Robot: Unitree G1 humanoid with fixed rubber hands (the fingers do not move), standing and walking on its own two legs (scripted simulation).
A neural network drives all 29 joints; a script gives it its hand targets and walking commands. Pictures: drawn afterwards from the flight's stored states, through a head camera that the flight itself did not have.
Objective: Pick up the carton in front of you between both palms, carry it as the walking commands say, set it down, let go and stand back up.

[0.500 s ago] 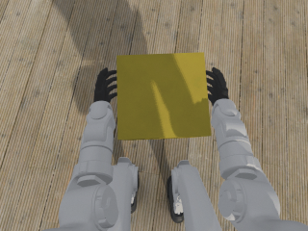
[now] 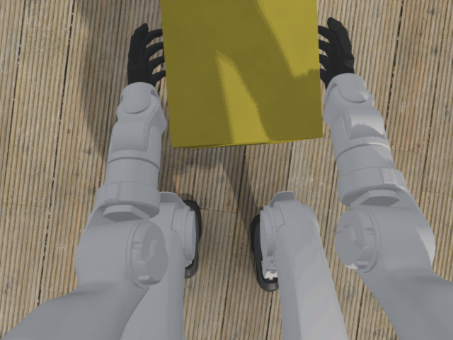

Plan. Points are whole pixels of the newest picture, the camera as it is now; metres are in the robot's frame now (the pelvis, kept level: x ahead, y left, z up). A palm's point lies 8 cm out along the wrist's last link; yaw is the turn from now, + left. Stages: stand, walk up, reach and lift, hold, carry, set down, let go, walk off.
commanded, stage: set down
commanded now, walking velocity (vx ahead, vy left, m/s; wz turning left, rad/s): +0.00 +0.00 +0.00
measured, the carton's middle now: (239, 89) +0.50 -0.02 -0.20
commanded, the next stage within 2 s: none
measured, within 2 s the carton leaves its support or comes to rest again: rests again in 1.26 s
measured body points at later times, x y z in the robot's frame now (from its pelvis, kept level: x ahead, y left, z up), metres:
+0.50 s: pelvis +0.00 -0.01 -0.06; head +0.34 -0.04 +0.23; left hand +0.54 +0.14 -0.21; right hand +0.53 -0.16 -0.23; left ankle +0.13 +0.12 -0.41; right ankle +0.08 -0.10 -0.41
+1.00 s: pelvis -0.01 +0.00 -0.08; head +0.34 -0.02 +0.20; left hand +0.54 +0.15 -0.23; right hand +0.53 -0.15 -0.25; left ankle +0.13 +0.12 -0.41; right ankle +0.08 -0.10 -0.41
